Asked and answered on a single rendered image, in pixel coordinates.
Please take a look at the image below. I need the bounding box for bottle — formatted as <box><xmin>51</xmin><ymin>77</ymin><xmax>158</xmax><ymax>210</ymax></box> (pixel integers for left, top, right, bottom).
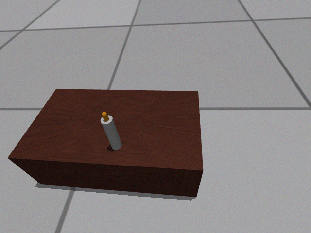
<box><xmin>101</xmin><ymin>112</ymin><xmax>122</xmax><ymax>150</ymax></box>

